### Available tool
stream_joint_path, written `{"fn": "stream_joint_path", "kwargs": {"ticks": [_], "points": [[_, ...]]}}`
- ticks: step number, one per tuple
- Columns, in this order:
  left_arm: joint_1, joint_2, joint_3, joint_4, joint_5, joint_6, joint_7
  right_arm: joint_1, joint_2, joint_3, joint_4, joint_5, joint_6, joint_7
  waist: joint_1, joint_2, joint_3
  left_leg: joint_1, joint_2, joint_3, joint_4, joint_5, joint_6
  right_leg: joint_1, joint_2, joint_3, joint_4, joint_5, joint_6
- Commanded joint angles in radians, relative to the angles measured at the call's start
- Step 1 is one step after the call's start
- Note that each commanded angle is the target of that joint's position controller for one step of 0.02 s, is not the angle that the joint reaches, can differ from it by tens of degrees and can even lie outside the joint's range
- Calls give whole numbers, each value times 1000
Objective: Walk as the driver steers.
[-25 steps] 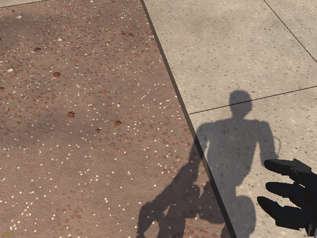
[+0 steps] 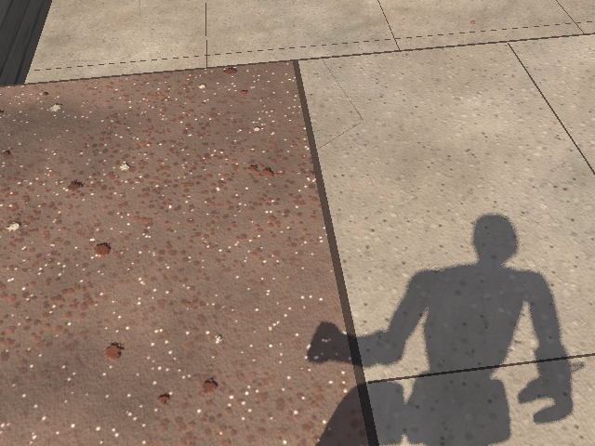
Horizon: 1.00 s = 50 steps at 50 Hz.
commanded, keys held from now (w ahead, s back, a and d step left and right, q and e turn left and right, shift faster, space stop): q+shift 0.60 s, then e+shift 0.40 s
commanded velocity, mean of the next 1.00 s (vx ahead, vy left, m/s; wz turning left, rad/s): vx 0.11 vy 0.00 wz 0.54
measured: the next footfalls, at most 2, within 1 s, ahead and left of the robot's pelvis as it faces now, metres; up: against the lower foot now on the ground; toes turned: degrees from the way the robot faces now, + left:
left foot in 0.24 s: +0.29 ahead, +0.11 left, +0.00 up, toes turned +16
right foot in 0.70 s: +0.43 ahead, -0.05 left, +0.00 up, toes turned +45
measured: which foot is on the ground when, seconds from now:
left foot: up 0.00-0.22, down 0.24-0.70, up 0.72-1.00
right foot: down 0.00-0.24, up 0.26-0.68, down 0.70-1.00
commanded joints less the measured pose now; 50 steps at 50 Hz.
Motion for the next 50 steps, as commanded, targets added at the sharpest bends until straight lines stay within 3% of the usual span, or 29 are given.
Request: {"fn": "stream_joint_path", "kwargs": {"ticks": [1, 2, 4, 6, 9, 11, 12, 13, 14, 15, 16, 17, 19, 20, 22, 25, 30, 32, 34, 35, 36, 37, 38, 39, 40, 41, 42, 45, 50], "points": [[-44, 109, 47, -35, -9, -6, 12, 0, -30, -14, -111, -6, 30, 8, 6, -206, 14, -234, 128, -19, -97, 25, -12, 152, -278, 181, -310, 573, -188], [-62, 120, 53, -25, -16, -9, 19, -56, -18, -10, -134, -12, 31, 14, 13, -191, 28, -227, 127, -6, -205, 72, -14, 140, -266, 126, -331, 586, -184], [-94, 165, 69, -16, -28, -6, 36, -79, -9, -5, -137, -23, 25, 35, 10, -138, -32, -123, 112, 21, -435, 284, 11, 164, -238, 19, -329, 614, -162], [-113, 195, 79, -6, -45, -1, 42, -73, -19, -9, -118, -25, 26, 64, 5, -128, -83, 8, 71, 68, -590, 427, 37, 184, -215, -73, -303, 615, -135], [-106, 235, 97, 9, -78, 0, 36, -69, -99, -41, -126, -27, 49, 80, -23, -116, -108, 130, 11, 121, -667, 405, 93, 221, -220, -127, -172, 724, -105], [-100, 231, 98, 4, -84, 10, 28, 74, -182, -86, -94, -28, 52, 68, -110, -55, -169, 372, -63, 143, -742, 445, 161, 143, -174, -159, 120, 702, -61], [-34, 158, 76, 5, -49, 16, 16, 98, -219, -100, -87, -15, 50, 48, -97, 107, -152, 528, -33, 36, -793, 656, 206, -42, -91, -151, 363, 147, -8], [112, 77, 48, -9, 8, 23, 3, -32, -324, -96, -167, -31, 42, 33, 60, 380, -192, 674, 212, -424, -786, 1029, 385, -327, 80, -94, 746, -481, 59], [123, 192, 54, -22, -12, 21, -4, -50, -299, -88, -231, -59, 21, 54, 1, 262, -428, 728, 336, -726, -973, 613, 494, -381, 105, 143, 842, -420, 42], [14, 245, 66, -39, -38, 19, -4, -87, -265, -79, -234, -46, 6, 63, -16, 119, -329, 640, 299, -666, -1034, 405, 436, -409, 74, 164, 792, -307, 17], [-30, 236, 65, -46, -30, 22, 7, -120, -241, -74, -226, -23, 3, 57, 6, 41, -215, 528, 245, -589, -1039, 317, 373, -414, 47, 161, 705, -233, 9], [-41, 225, 63, -34, -15, 28, 19, -151, -216, -64, -228, -15, 6, 48, 29, -8, -171, 433, 206, -532, -1029, 334, 336, -376, 22, 174, 629, -193, 9], [-35, 224, 66, -19, -8, 40, 21, -212, -209, -61, -246, -36, 21, 26, 66, -1, -149, 284, 143, -428, -1018, 484, 302, -249, 27, 172, 501, -155, 16], [-29, 204, 63, -10, -6, 42, 20, -219, -212, -63, -247, -41, 25, 17, 69, 1, -158, 260, 122, -398, -1004, 564, 300, -220, 44, 159, 452, -138, 29], [-38, 170, 54, -4, -6, 47, 22, -205, -220, -68, -239, -35, 36, -1, 62, -9, -180, 249, 100, -388, -986, 618, 298, -201, 71, 160, 365, -106, 57], [-66, 151, 49, -8, -17, 61, 23, -215, -216, -68, -239, -24, 58, -19, 54, 12, -177, 216, 72, -424, -986, 446, 272, -190, 98, 179, 269, -26, 79], [-116, 151, 55, -28, -22, 51, 18, -220, -192, -67, -233, -25, 75, -15, 26, 107, -134, 183, 34, -498, -965, 290, 231, -109, 121, 198, 90, 5, 68], [-65, 165, 59, -10, -20, 41, 10, -229, -160, -54, -233, -33, 76, -12, 24, 141, -178, 234, 56, -485, -900, 378, 219, -48, 89, 176, 22, 23, 53], [-24, 153, 58, -1, -10, 31, -3, -229, -109, -29, -219, -32, 73, -7, 43, 133, -187, 208, 40, -459, -831, 402, 188, 99, 51, 143, -142, 187, 16], [-58, 156, 51, -21, 11, 31, -5, -154, -50, -8, -189, -40, 68, -3, 15, 29, -176, 180, -23, -394, -752, 212, 129, 160, -46, 249, -250, 278, -27], [-124, 191, 45, -57, 34, 39, -1, -39, -22, 5, -160, -57, 63, -3, -64, -203, -146, 132, -163, -256, -576, -138, 56, 166, -206, 441, -292, 422, -118], [-126, 150, 28, -38, 56, 36, -5, -75, -77, -12, -174, -59, 55, -5, -58, -304, -86, 118, -131, -223, -517, -178, 3, 14, -275, 635, -380, 239, -248], [-156, 126, 21, -51, 32, 36, -10, -122, -135, -27, -159, -61, 51, -9, -42, -229, -46, 126, -60, -189, -497, -84, -27, -9, -229, 618, -390, 64, -241], [-145, 131, 24, -45, 1, 45, -7, -178, -140, -33, -154, -64, 50, -9, -12, -189, -34, 121, -49, -152, -532, -14, -44, 3, -171, 558, -378, -23, -206], [-119, 173, 36, -46, -24, 56, -1, -209, -127, -34, -147, -68, 50, -9, 11, -178, -30, 103, -52, -120, -544, 3, -59, 37, -128, 537, -362, -67, -181], [-91, 238, 59, -45, -36, 67, 5, -221, -120, -36, -148, -63, 47, -7, 28, -176, -17, 71, -63, -99, -528, 8, -65, 64, -113, 548, -347, -69, -177], [-50, 271, 73, -43, -38, 78, 12, -236, -108, -34, -143, -51, 41, -6, 43, -169, -14, 56, -80, -79, -521, -9, -63, 84, -97, 547, -339, -51, -174], [7, 244, 81, -51, -41, 96, 21, -255, -67, -28, -129, -30, 28, -14, 66, -205, -50, 40, -108, -72, -588, -29, -51, 176, -67, 571, -322, 3, -174], [19, 230, 105, -74, -56, 121, 36, -234, -66, -34, -86, -9, -1, -4, 58, -251, -142, 154, -128, -93, -803, 44, -20, 250, -53, 637, -303, 140, -176]]}}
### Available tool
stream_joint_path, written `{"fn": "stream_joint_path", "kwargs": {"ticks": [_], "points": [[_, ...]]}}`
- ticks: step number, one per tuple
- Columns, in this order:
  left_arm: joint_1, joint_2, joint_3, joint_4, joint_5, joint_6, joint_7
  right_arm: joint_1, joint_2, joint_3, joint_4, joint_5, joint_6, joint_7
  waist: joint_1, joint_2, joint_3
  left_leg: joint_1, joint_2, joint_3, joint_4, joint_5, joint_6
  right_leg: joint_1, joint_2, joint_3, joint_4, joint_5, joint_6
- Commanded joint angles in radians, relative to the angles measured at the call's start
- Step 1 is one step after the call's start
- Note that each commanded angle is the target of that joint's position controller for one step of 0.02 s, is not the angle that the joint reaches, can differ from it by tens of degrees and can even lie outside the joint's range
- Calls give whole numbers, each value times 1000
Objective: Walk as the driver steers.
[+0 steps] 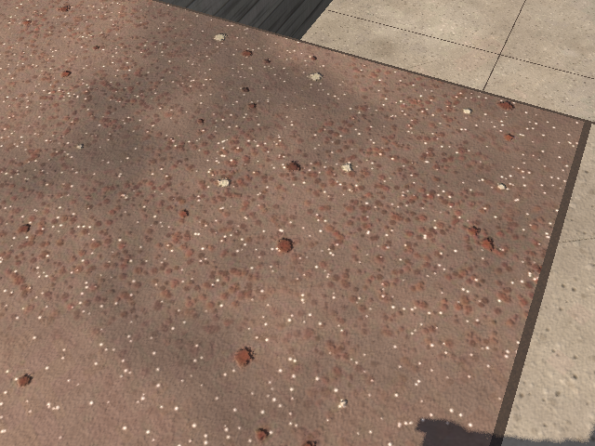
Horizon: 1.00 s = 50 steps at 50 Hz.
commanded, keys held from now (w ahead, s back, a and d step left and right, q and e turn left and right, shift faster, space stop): e+shift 1.00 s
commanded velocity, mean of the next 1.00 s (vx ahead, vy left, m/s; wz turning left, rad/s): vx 0.00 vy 0.00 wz -0.91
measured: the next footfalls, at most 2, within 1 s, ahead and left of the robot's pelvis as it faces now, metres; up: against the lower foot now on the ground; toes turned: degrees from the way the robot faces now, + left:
left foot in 0.06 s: +0.02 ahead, +0.12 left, +0.00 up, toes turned -12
right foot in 0.50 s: +0.02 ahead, -0.15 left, +0.00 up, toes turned -31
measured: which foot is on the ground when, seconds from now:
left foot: up 0.00-0.04, down 0.06-0.50, up 0.52-0.94, down 0.96-1.00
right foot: down 0.00-0.08, up 0.10-0.48, down 0.50-0.96, up 0.98-1.00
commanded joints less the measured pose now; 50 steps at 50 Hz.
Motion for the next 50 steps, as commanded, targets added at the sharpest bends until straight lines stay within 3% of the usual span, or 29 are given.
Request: {"fn": "stream_joint_path", "kwargs": {"ticks": [1, 3, 4, 5, 6, 7, 9, 12, 15, 19, 22, 24, 25, 26, 27, 28, 29, 30, 31, 32, 33, 35, 38, 43, 46, 47, 48, 49, 50], "points": [[-44, 194, 70, -91, -15, 1, 16, 41, -84, -31, -36, 12, -34, 8, -37, -204, -188, -13, -25, 14, -177, 70, 28, 242, -186, 345, -132, 0, -144], [-60, 173, 68, -106, -29, 5, 24, 121, -118, -46, 11, 8, -34, 10, -71, -183, -213, 210, 53, 16, -363, 266, 68, 99, -125, 294, -83, -101, -82], [-26, 125, 55, -110, -22, 7, 23, 109, -170, -56, 8, -10, -27, 7, -44, -33, -215, 327, 209, -119, -363, 277, 140, -68, -45, 181, 60, -294, -34], [-11, 128, 59, -133, -24, -4, 17, 44, -218, -61, -10, -58, -25, 13, -17, 248, -156, 271, 399, -310, -366, 482, 269, -248, 66, -21, 268, -444, 9], [17, 211, 84, -114, -5, -13, 12, -24, -170, -50, -33, -77, -31, 11, -4, 183, -111, 205, 460, -271, -348, 610, 305, -280, -22, -34, 454, -433, 47], [36, 234, 95, -91, -4, -11, 7, -66, -121, -36, -45, -66, -34, 1, 11, 121, -108, 187, 403, -167, -324, 641, 273, -260, -36, -60, 540, -371, 57], [65, 180, 81, -77, 5, 5, 5, -82, -90, -22, -42, -30, -32, -15, 7, 126, -96, 214, 329, -41, -283, 696, 235, -315, -59, -98, 671, -267, 82], [-19, 139, 54, -130, -11, 7, -12, -15, -107, -21, -33, -35, -15, -23, -54, 132, -56, 239, 310, 66, -292, 790, 269, -386, -122, -204, 669, -205, 117], [-87, 116, 33, -184, -8, 3, -30, 38, -148, -30, -20, -39, 6, -19, -102, 128, -61, 297, 345, 96, -297, 784, 294, -389, -173, -252, 561, -201, 132], [-95, 107, 23, -217, -3, 6, -45, 26, -197, -48, -16, -25, 10, 4, -97, 131, -76, 266, 374, 182, -289, 801, 281, -271, -184, -315, 410, -189, 102], [-81, 120, 33, -222, -3, 26, -48, 12, -206, -58, -7, 1, -6, 27, -76, 146, -91, 245, 387, 247, -225, 833, 244, -152, -155, -363, 284, -193, 58], [-14, 145, 54, -210, -2, 39, -48, -2, -196, -59, 0, 21, -19, 34, -21, 139, -130, 211, 375, 303, -82, 887, 192, 3, -113, -378, 141, -151, 3], [100, 183, 78, -175, 4, 38, -34, 12, -170, -53, 13, 24, -25, 38, 40, 77, -184, 111, 327, 349, 95, 855, 133, 200, -82, -350, 25, -8, -50], [190, 306, 114, -170, -4, 34, -10, 31, -125, -39, -11, -11, -35, 39, 63, -137, -225, -194, 227, 368, 376, 343, 40, 468, -240, -69, -18, 469, -149], [130, 404, 117, -212, 31, 11, -10, 25, -59, -11, -76, -59, -47, 40, -3, -338, -360, -458, 67, 221, 627, -276, -11, 568, -488, 372, -20, 577, -397], [112, 296, 95, -218, 32, -14, -28, -55, -135, -29, -56, -48, -43, 36, 73, -136, -372, -468, 102, 61, 675, -232, 2, 498, -471, 303, -76, 411, -385], [71, 268, 81, -202, 22, -29, -26, -87, -143, -30, -71, -21, -42, 30, 34, -105, -262, -469, 116, 54, 631, -137, 28, 388, -416, 215, -105, 264, -325], [12, 245, 77, -198, 1, -30, -19, -64, -141, -32, -54, -25, -39, 17, -9, -39, -184, -462, 138, 55, 548, -50, 33, 306, -346, 152, -121, 124, -262], [-48, 232, 69, -211, -7, -23, -9, -51, -154, -36, -48, -37, -32, 5, -36, -57, -143, -430, 140, 58, 478, 18, 26, 227, -311, 113, -128, 91, -230], [-83, 232, 65, -226, 5, -18, 2, -31, -152, -36, -36, -41, -28, 4, -56, -86, -141, -361, 119, 66, 469, 70, 13, 152, -275, 86, -131, 123, -223], [-94, 231, 65, -229, 15, -15, 9, -4, -143, -34, -26, -42, -28, 6, -66, -94, -155, -328, 97, 67, 446, 101, 0, 128, -255, 77, -126, 147, -223], [-79, 234, 67, -220, 15, -13, 17, 12, -121, -26, -14, -34, -28, 6, -64, -94, -176, -299, 69, 60, 356, 130, -18, 116, -234, 83, -112, 150, -221], [-66, 242, 71, -208, 7, -7, 25, -19, -106, -17, -21, -27, -27, 7, -49, -121, -174, -274, 37, 35, 225, 151, -28, 107, -210, 141, -94, 59, -204], [-68, 245, 73, -206, 4, 3, 22, -44, -125, -22, -30, -16, -44, 20, -30, -182, -171, -191, 7, -1, 46, 141, -7, 111, -199, 272, -52, 41, -183], [-100, 231, 70, -215, -3, 7, 20, 11, -148, -37, -15, -11, -58, 28, -58, -204, -177, -53, 18, 4, -152, 197, 20, 105, -168, 331, -2, 82, -150], [-108, 211, 63, -218, -9, 9, 20, 44, -161, -46, -3, -13, -60, 27, -77, -178, -181, 48, 58, 8, -271, 303, 38, 62, -130, 308, 48, 17, -116], [-29, 143, 44, -207, -3, 12, 17, 47, -213, -57, -10, -25, -53, 20, -33, 0, -235, 191, 257, -150, -317, 317, 109, -27, -45, 196, 226, -310, -63], [0, 144, 43, -230, -7, 8, 14, 13, -251, -59, -14, -56, -39, 16, 14, 275, -167, 188, 419, -396, -369, 396, 259, -236, 86, -18, 420, -526, -9], [17, 238, 69, -215, 5, -2, 12, -9, -202, -50, -34, -65, -42, 15, 4, 240, -136, 135, 481, -431, -374, 364, 319, -284, -12, -35, 602, -483, 30]]}}
Over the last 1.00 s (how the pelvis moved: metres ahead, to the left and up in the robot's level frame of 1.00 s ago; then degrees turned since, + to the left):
0.28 -0.02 0.02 29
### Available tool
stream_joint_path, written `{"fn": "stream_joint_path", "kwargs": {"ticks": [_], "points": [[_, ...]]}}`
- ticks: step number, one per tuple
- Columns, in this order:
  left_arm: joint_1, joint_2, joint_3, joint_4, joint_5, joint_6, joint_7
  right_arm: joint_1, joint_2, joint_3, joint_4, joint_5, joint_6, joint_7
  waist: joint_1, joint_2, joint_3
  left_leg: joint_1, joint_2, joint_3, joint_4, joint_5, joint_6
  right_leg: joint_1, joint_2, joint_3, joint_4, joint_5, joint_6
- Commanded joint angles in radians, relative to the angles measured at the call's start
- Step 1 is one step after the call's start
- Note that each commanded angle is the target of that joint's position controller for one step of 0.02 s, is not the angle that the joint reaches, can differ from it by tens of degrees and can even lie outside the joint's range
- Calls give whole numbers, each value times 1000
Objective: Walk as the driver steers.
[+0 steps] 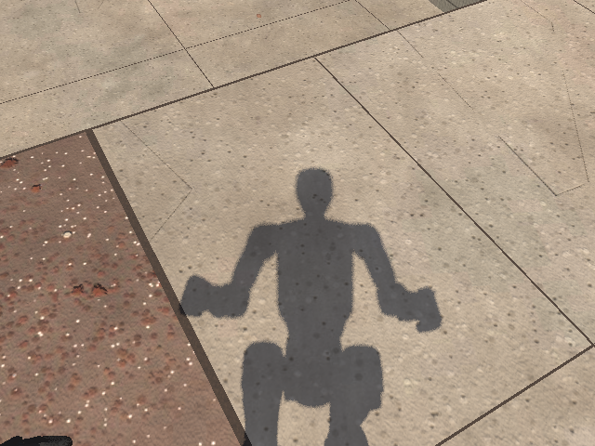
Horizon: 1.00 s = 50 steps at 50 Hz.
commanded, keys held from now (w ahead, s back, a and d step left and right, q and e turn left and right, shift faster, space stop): e+shift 1.00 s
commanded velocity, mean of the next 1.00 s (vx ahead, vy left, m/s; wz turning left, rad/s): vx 0.00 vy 0.00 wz -1.00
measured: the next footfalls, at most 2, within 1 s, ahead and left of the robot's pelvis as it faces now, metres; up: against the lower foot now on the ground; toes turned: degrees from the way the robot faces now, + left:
right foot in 0.40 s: +0.03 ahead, -0.16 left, +0.00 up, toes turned -28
left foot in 0.86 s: +0.22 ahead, -0.04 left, +0.00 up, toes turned -59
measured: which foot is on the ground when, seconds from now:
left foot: down 0.00-0.40, up 0.42-0.84, down 0.86-1.00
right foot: up 0.00-0.38, down 0.40-0.86, up 0.88-1.00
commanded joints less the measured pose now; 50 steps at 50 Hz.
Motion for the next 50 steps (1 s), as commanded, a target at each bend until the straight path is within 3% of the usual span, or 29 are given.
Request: {"fn": "stream_joint_path", "kwargs": {"ticks": [1, 2, 3, 5, 7, 9, 13, 18, 19, 20, 21, 22, 23, 24, 25, 26, 28, 33, 39, 41, 42, 43, 44, 45, 46, 48, 50], "points": [[74, 195, 59, -55, -1, -19, -5, -61, -131, -33, -102, -19, -6, -17, 30, 213, -72, 172, 408, -367, -230, 67, 225, -222, -108, -94, 374, -95, 48], [83, 181, 60, -34, -2, -10, -3, -88, -107, -27, -110, -8, 1, -28, 31, 175, -52, 156, 340, -258, -222, 17, 188, -224, -123, -119, 417, -30, 65], [90, 158, 55, -29, 2, -3, -3, -97, -100, -23, -113, 4, 6, -39, 22, 172, -44, 168, 314, -195, -219, 32, 176, -250, -135, -142, 476, 22, 80], [69, 112, 39, -42, -7, 0, -11, -69, -101, -17, -108, 0, 15, -53, -4, 174, -33, 182, 291, -76, -227, 126, 184, -273, -169, -214, 485, 69, 102], [9, 81, 25, -70, -10, -5, -15, -12, -116, -23, -95, -8, 24, -55, -50, 186, -46, 263, 310, -29, -230, 186, 207, -311, -207, -253, 413, 84, 122], [-19, 65, 17, -88, -5, -8, -22, 22, -138, -33, -84, -9, 30, -49, -74, 188, -70, 330, 346, 0, -227, 244, 227, -315, -237, -266, 341, 72, 133], [-16, 42, 8, -93, 4, -6, -38, -9, -178, -52, -81, 2, 34, -24, -64, 190, -96, 310, 374, 118, -212, 326, 215, -185, -258, -319, 162, 91, 113], [22, 60, 29, -83, -3, 25, -54, -28, -189, -68, -61, 47, 18, 10, -21, 198, -108, 284, 403, 221, -94, 367, 138, 20, -218, -392, -105, 132, 30], [73, 69, 41, -65, -2, 28, -52, -35, -171, -65, -54, 59, 19, 11, 17, 174, -119, 243, 384, 262, -3, 341, 96, 119, -192, -401, -211, 205, -4], [171, 124, 69, -34, 3, 25, -36, 17, -130, -55, -31, 54, 15, 18, 57, 67, -150, 120, 321, 311, 181, 261, 28, 315, -176, -337, -313, 356, -58], [234, 280, 108, -41, -3, 17, -16, 12, -60, -31, -81, 1, 12, 19, 42, -262, -142, -240, 188, 348, 514, -363, -68, 540, -416, 48, -320, 880, -179], [168, 294, 95, -80, 39, -21, -28, -60, -61, -23, -134, -17, 8, 8, 36, -279, -246, -402, 88, 113, 700, -511, -93, 502, -538, 317, -350, 800, -369], [153, 225, 79, -75, 39, -50, -42, -112, -120, -36, -133, 1, 11, -1, 69, -146, -230, -424, 105, 36, 758, -453, -76, 492, -509, 227, -382, 731, -354], [134, 198, 68, -54, 23, -64, -36, -128, -117, -35, -139, 14, 5, -7, 42, -123, -174, -434, 111, 11, 731, -361, -53, 449, -455, 164, -391, 651, -305], [89, 169, 60, -54, 2, -62, -27, -107, -127, -40, -121, 6, 3, -16, 14, -59, -144, -430, 128, -3, 683, -285, -47, 420, -410, 120, -388, 592, -259], [36, 154, 50, -63, -6, -54, -17, -93, -142, -44, -116, 0, 4, -21, -14, -60, -128, -389, 126, -10, 632, -231, -51, 363, -384, 87, -384, 609, -238], [1, 150, 44, -76, 11, -45, -1, -59, -125, -40, -97, 0, 4, -14, -35, -67, -155, -304, 84, -2, 593, -166, -70, 305, -346, 61, -375, 680, -230], [9, 170, 51, -61, 3, -32, 14, -79, -84, -22, -94, 12, 9, -10, -20, -76, -154, -232, 14, -24, 360, -117, -97, 259, -294, 121, -346, 568, -209], [-18, 165, 51, -65, 3, -20, 8, -88, -100, -28, -104, 21, -5, 3, -7, -140, -141, -111, -18, -58, 162, -120, -72, 210, -262, 268, -300, 509, -180], [-43, 156, 48, -73, -1, -17, 5, -46, -115, -39, -95, 24, -13, 8, -26, -157, -144, -12, -11, -52, 30, -80, -54, 192, -235, 304, -273, 494, -157], [-62, 145, 43, -77, -7, -14, 5, -10, -120, -46, -82, 23, -16, 8, -49, -145, -144, 78, 7, -35, -90, 27, -42, 155, -203, 292, -241, 429, -129], [-16, 98, 29, -73, -5, -13, 4, 7, -159, -57, -81, 14, -14, 2, -31, -41, -179, 215, 143, -123, -154, 95, 8, 75, -143, 227, -126, 170, -81], [72, 44, 14, -76, -1, -14, 1, -44, -226, -63, -98, -5, 0, -6, 49, 267, -159, 304, 358, -380, -196, 241, 144, -126, 20, 12, 75, -200, -19], [86, 142, 41, -64, 5, -24, 0, -30, -179, -56, -105, -28, -3, -5, 30, 285, -127, 234, 461, -500, -219, 219, 248, -197, -38, -42, 289, -216, 31], [79, 196, 59, -46, 0, -23, -2, -62, -134, -42, -121, -21, -3, -12, 30, 221, -93, 193, 433, -403, -215, 163, 246, -207, -93, -75, 382, -140, 54], [79, 169, 60, -22, 1, -8, 0, -106, -93, -30, -130, 2, 10, -35, 25, 169, -53, 164, 322, -215, -210, 37, 186, -230, -133, -130, 476, -7, 83], [67, 119, 44, -31, -7, -3, -7, -87, -95, -24, -128, 1, 20, -52, 1, 171, -35, 165, 297, -95, -226, 109, 192, -255, -165, -201, 505, 48, 104]]}}
Over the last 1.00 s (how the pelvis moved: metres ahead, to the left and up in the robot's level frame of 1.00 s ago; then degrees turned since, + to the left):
0.07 -0.04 -0.01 -55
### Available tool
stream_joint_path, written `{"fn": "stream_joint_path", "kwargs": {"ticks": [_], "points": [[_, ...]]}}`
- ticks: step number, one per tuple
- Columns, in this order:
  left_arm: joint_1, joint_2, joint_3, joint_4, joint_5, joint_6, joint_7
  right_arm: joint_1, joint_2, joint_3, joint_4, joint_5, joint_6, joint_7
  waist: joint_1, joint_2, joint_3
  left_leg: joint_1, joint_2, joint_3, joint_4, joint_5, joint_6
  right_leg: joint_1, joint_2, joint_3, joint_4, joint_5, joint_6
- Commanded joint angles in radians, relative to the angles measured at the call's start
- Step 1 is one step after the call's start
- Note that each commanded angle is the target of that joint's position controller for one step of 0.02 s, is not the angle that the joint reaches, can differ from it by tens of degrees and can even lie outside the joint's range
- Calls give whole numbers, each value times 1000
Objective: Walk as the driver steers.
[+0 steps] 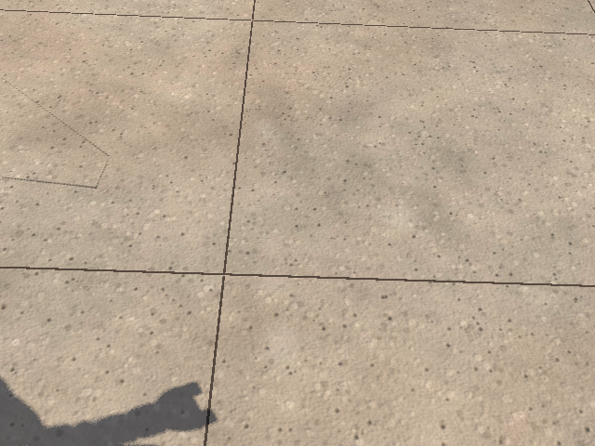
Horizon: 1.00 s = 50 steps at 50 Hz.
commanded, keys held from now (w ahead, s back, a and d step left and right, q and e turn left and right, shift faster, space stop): e+shift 0.02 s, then q+shift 0.52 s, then w+q+shift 0.28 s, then w+e+shift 0.18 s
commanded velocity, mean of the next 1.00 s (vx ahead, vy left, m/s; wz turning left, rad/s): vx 0.26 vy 0.00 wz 0.38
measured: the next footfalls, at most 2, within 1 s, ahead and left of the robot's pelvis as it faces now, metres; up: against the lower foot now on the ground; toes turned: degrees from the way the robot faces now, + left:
right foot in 0.24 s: +0.04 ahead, -0.16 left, +0.00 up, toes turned +0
left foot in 0.60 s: +0.03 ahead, +0.10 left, +0.00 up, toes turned +19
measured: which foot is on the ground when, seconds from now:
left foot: down 0.00-0.24, up 0.26-0.58, down 0.60-1.00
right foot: up 0.00-0.22, down 0.24-0.60, up 0.62-1.00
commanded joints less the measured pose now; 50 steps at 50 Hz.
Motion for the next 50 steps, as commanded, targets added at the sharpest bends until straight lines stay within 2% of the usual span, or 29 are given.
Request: {"fn": "stream_joint_path", "kwargs": {"ticks": [1, 3, 6, 8, 10, 11, 12, 13, 14, 15, 16, 19, 23, 25, 27, 28, 29, 30, 31, 32, 33, 34, 35, 36, 38, 42, 44, 47, 50], "points": [[9, 78, 28, -68, -8, -5, -3, -49, -125, -24, -80, -2, -1, -26, -6, 193, -54, 148, 257, -156, -192, 158, 176, -147, -100, -85, 88, 67, 40], [-56, 35, 6, -93, 11, -14, 1, 41, -145, -28, -51, -5, 5, -18, -56, 173, -89, 211, 277, -173, -180, 252, 220, -124, -103, -85, -6, 19, 48], [-31, -19, -23, -74, 34, -26, 2, 21, -164, -28, -39, 10, 7, 14, -36, 183, -145, 202, 279, -141, -141, 382, 233, 46, -87, -87, -225, -65, 29], [8, -39, -32, -31, 37, -27, 3, 4, -134, -11, -24, 28, 0, 38, -18, 214, -145, 140, 249, -126, -128, 378, 213, 201, -78, -118, -439, 1, 21], [65, -25, -24, 11, 39, -26, 1, 14, -142, -5, -5, 53, -4, 50, 21, 216, -120, 76, 222, -135, -83, 364, 176, 371, -37, -161, -740, 229, -1], [71, 20, -12, 12, 34, -26, 3, 54, -156, -6, 7, 63, -11, 52, 19, 205, -116, 20, 210, -151, -65, 328, 131, 471, -46, -139, -821, 315, -32], [99, 84, 3, 5, 32, -23, 14, 78, -142, 3, 2, 44, -23, 61, 13, 136, -158, -58, 178, -152, -19, 188, 59, 596, -161, -42, -783, 462, -67], [73, 173, 21, -6, 51, -11, 29, 90, -85, 20, -22, 23, -38, 72, -22, -88, -176, -188, 86, -57, 97, -84, -17, 635, -339, 77, -712, 655, -170], [38, 144, 25, 0, 58, -8, 25, 67, -111, 13, -25, 43, -35, 64, 5, -167, -173, -183, 53, 32, 216, -269, -52, 502, -401, 101, -742, 573, -274], [15, 103, 15, -18, 63, -16, 21, 50, -161, -5, -24, 54, -24, 55, 34, -158, -128, -227, 58, 19, 395, -349, -70, 468, -404, 107, -771, 564, -308], [6, 71, 7, -15, 67, -26, 24, 65, -169, -21, -17, 60, -8, 47, 31, -162, -108, -290, 62, 2, 557, -395, -83, 459, -411, 92, -778, 617, -315], [-74, 24, -5, -7, 41, -53, 26, 121, -121, -22, -12, 49, 45, 28, -12, -126, -61, -330, 101, -22, 658, -297, -120, 413, -376, -48, -788, 659, -280], [-99, 35, 8, 4, 42, -53, 26, 68, -71, -3, -74, 47, 57, 52, 8, -92, -86, -251, 128, 28, 461, -192, -119, 428, -370, -155, -769, 623, -267], [-85, 69, 22, 14, 35, -53, 17, 64, -86, -6, -102, 47, 60, 67, 17, -90, -111, -191, 117, 61, 369, -182, -95, 439, -399, -170, -743, 661, -263], [-85, 87, 32, 22, 16, -59, 2, 91, -109, -18, -116, 49, 72, 73, 4, -88, -121, -132, 98, 90, 279, -156, -63, 439, -422, -188, -696, 657, -241], [-75, 95, 37, 29, 2, -64, -6, 122, -106, -21, -111, 54, 77, 72, -9, -72, -144, -63, 75, 122, 222, -122, -37, 409, -426, -205, -691, 473, -218], [-56, 85, 37, 42, -10, -72, -13, 175, -116, -30, -94, 61, 77, 66, -28, -43, -154, 49, 48, 135, 176, -115, -2, 332, -405, -230, -663, 147, -186], [-53, 42, 25, 48, 3, -78, -19, 288, -155, -52, -48, 68, 70, 56, -66, 38, -157, 218, 23, 107, 152, -174, 48, 182, -354, -269, -546, -115, -152], [-135, -38, -3, 18, 32, -83, -25, 451, -251, -84, -11, 74, 53, 40, -146, 297, -113, 370, 181, -202, -15, -350, 167, -92, -228, -372, -138, -227, -76], [-259, -58, -15, -86, 24, -109, -24, 454, -349, -89, -52, 46, -5, 59, -155, 408, -85, 400, 383, -893, -302, -739, 381, -438, -26, -148, 92, -250, -50], [-305, 22, 0, -87, -10, -143, -36, 399, -262, -64, -65, 36, -40, 65, -156, 257, -25, 395, 430, -883, -367, -837, 372, -512, -95, -35, 145, -163, -82], [-285, 46, 8, -78, -19, -169, -46, 344, -222, -45, -74, 36, -57, 59, -110, 235, 18, 338, 404, -815, -350, -752, 333, -485, -113, -25, 108, -67, -108], [-226, 50, 12, -45, 2, -185, -48, 305, -199, -36, -89, 44, -61, 52, -66, 159, 20, 301, 358, -716, -314, -640, 295, -432, -134, -25, 60, 14, -110], [-208, 52, 15, -29, 25, -196, -48, 268, -186, -28, -95, 47, -56, 41, -42, 134, 28, 256, 311, -618, -299, -524, 265, -374, -144, -28, -33, 100, -98], [-199, 41, 16, -4, 34, -198, -53, 264, -183, -20, -108, 34, -52, 20, -34, 141, 15, 211, 239, -493, -305, -375, 236, -271, -116, -62, -145, 247, -56], [-211, -9, -5, 16, 27, -185, -53, 304, -181, -13, -85, 40, -49, -5, -39, 167, 19, 156, 182, -356, -302, -200, 208, -195, -71, -98, -362, 427, 11], [-249, -32, -22, 21, 22, -184, -60, 332, -164, -6, -60, 44, -55, -6, -78, 206, 29, 131, 169, -277, -317, -132, 186, -133, -76, -139, -454, 514, 25], [-337, -36, -37, -3, 9, -187, -72, 392, -166, -3, -16, 50, -64, 4, -137, 208, 83, 209, 215, -252, -343, -80, 188, -182, -101, -161, -538, 542, -3], [-381, -23, -45, -23, -3, -198, -95, 421, -171, -2, 28, 51, -61, 12, -152, 200, 124, 368, 269, -202, -347, 37, 175, -282, -121, -189, -610, 488, -71]]}}
Over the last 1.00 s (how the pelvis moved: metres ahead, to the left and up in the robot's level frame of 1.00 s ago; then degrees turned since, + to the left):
0.09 -0.04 0.01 -59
